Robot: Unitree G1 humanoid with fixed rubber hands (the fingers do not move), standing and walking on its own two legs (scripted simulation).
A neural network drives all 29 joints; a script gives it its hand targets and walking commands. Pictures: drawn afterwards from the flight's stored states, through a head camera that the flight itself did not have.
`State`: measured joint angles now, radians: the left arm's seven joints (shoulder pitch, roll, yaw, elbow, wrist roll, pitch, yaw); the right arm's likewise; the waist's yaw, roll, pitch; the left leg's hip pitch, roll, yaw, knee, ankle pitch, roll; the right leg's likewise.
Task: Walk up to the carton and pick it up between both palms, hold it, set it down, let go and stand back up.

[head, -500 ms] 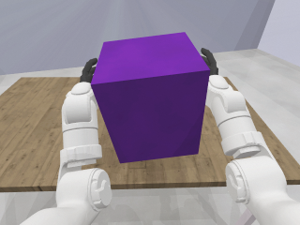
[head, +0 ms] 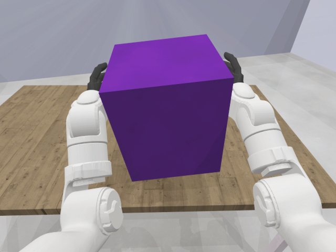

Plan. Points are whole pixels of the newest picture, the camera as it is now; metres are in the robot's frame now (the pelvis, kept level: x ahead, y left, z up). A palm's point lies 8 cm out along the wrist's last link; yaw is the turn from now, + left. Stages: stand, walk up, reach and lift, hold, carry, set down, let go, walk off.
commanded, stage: hold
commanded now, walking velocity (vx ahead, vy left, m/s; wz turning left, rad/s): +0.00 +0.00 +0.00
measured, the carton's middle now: (168, 109) +0.36 +0.00 +0.22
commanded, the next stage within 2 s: none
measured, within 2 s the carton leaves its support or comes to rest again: neither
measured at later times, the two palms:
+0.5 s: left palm (94, 92) +0.37 +0.16 +0.26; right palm (231, 84) +0.37 -0.15 +0.27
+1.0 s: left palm (94, 93) +0.37 +0.16 +0.26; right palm (231, 85) +0.37 -0.15 +0.27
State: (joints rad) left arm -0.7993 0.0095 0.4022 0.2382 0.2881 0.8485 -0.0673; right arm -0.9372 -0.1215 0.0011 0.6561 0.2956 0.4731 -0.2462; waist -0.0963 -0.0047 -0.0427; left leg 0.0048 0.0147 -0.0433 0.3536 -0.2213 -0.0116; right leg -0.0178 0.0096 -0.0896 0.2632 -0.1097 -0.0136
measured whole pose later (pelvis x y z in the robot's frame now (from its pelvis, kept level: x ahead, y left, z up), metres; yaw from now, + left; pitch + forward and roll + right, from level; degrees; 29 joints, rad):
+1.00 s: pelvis +0.00 +0.00 +0.00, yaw +0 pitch -7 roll -1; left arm -0.84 0.02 0.41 0.28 0.29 0.84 -0.06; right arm -0.96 -0.12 -0.02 0.68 0.27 0.49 -0.24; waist -0.09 -0.01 -0.05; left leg -0.01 0.01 -0.04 0.36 -0.22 -0.01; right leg -0.03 0.01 -0.09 0.26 -0.10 -0.01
